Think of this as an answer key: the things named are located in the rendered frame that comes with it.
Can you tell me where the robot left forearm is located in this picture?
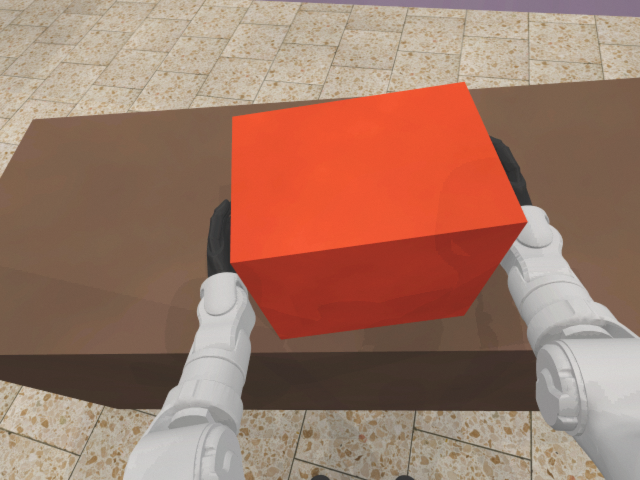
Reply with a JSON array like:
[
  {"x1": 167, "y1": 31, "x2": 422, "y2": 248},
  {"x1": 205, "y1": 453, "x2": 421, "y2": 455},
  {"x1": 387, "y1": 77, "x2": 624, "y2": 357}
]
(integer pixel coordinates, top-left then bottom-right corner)
[{"x1": 123, "y1": 272, "x2": 256, "y2": 480}]

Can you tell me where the carton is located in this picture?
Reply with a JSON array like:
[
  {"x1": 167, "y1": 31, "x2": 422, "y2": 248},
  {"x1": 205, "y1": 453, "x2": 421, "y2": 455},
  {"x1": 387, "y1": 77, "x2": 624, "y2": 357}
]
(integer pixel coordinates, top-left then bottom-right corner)
[{"x1": 230, "y1": 82, "x2": 528, "y2": 340}]

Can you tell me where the pedestal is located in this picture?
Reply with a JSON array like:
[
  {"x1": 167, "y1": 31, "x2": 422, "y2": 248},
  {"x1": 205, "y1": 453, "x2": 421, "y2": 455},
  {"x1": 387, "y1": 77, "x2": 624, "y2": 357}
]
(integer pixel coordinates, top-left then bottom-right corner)
[{"x1": 0, "y1": 78, "x2": 640, "y2": 411}]

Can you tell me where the right robot hand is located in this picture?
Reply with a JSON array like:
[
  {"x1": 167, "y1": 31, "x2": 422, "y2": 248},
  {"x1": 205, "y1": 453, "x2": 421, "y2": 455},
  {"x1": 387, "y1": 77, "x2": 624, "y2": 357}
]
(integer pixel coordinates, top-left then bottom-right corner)
[{"x1": 489, "y1": 135, "x2": 532, "y2": 206}]

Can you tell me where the left robot upper arm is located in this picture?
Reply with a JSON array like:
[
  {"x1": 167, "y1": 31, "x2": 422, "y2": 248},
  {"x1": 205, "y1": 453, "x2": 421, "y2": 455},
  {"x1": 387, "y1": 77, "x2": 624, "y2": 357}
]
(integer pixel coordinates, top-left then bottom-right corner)
[{"x1": 125, "y1": 422, "x2": 245, "y2": 480}]

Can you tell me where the left robot hand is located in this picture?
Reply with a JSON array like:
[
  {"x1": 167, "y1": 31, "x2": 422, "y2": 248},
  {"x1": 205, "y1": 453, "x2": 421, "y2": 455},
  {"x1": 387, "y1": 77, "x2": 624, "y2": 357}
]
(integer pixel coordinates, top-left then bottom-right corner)
[{"x1": 207, "y1": 199, "x2": 237, "y2": 278}]

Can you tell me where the right robot upper arm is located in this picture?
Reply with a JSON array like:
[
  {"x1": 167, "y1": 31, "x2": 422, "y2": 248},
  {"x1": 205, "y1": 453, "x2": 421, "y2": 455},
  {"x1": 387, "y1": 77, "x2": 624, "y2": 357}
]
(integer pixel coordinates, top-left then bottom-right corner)
[{"x1": 536, "y1": 338, "x2": 640, "y2": 480}]

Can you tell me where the robot right forearm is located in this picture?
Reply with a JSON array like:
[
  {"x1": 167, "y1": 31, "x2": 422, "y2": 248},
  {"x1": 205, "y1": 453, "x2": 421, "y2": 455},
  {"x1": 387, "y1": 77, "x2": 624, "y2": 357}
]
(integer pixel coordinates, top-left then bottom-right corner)
[{"x1": 500, "y1": 205, "x2": 640, "y2": 358}]

